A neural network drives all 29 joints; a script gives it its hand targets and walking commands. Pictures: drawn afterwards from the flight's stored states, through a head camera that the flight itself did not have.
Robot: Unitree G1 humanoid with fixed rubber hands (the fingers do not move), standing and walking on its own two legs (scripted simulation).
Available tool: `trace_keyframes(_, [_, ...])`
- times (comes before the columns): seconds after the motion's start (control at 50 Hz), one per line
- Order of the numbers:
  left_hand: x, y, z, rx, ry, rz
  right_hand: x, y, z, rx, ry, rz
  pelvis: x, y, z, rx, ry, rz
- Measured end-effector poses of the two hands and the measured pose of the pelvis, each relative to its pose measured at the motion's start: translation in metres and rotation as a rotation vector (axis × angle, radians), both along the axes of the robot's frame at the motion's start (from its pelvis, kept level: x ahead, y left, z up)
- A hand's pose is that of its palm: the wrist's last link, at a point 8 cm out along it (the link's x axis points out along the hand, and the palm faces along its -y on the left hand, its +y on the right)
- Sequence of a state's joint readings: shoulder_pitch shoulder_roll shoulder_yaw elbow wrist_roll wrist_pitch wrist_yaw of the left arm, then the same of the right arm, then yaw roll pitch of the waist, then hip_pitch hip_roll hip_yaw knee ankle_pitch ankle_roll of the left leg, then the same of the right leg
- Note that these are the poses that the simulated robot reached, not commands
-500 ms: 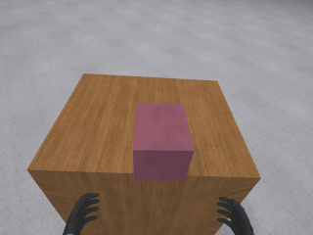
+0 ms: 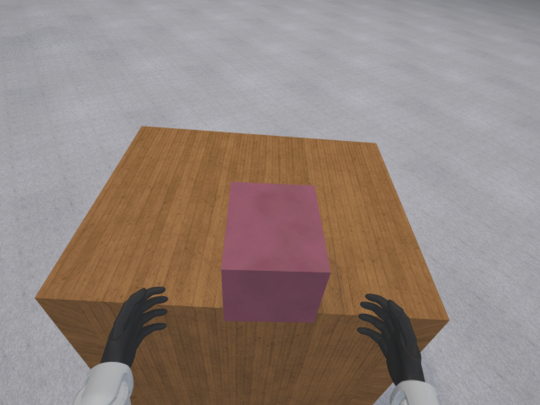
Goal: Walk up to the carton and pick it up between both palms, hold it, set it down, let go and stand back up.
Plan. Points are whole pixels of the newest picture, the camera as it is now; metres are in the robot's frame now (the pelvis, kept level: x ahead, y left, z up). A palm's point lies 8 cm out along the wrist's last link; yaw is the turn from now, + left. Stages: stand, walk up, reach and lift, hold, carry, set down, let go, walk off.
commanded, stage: reach and lift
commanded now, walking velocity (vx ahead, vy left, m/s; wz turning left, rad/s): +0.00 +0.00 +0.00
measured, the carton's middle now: (271, 250) +0.43 +0.02 -0.02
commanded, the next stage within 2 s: none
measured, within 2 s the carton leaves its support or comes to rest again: neither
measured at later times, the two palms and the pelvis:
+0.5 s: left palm (129, 282) +0.28 +0.23 +0.06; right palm (382, 288) +0.30 -0.14 +0.07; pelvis -0.03 +0.01 +0.00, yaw +0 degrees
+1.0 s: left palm (143, 225) +0.35 +0.22 +0.11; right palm (373, 229) +0.37 -0.13 +0.12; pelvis -0.04 +0.01 +0.00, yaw +1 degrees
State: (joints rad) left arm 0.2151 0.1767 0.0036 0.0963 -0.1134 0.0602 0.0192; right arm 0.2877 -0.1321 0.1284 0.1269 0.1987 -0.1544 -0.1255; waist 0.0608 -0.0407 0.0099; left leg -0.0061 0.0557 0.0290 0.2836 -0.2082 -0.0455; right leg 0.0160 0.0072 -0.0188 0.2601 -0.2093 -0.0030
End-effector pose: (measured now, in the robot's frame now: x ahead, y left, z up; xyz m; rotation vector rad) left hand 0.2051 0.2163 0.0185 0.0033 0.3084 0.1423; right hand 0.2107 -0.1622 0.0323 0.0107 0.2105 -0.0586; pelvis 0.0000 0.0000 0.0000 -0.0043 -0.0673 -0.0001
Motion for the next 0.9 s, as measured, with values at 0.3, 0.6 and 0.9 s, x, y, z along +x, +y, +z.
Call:
trace_keyframes(0.3, [0.049,0.007,0.031,0.004,-0.008,-0.010,0.052,0.013,0.027,-0.004,-0.013,-0.001,-0.017,0.004,0.001,-0.003,0.006,-0.005])
trace_keyframes(0.6, [0.090,0.009,0.059,-0.006,-0.022,0.011,0.107,0.024,0.055,-0.023,-0.040,0.010,-0.037,0.009,0.001,-0.004,0.048,-0.006])
trace_keyframes(0.9, [0.129,0.004,0.081,0.000,-0.039,0.012,0.148,0.030,0.076,-0.043,-0.002,0.000,-0.041,0.007,0.000,-0.006,0.108,0.007])
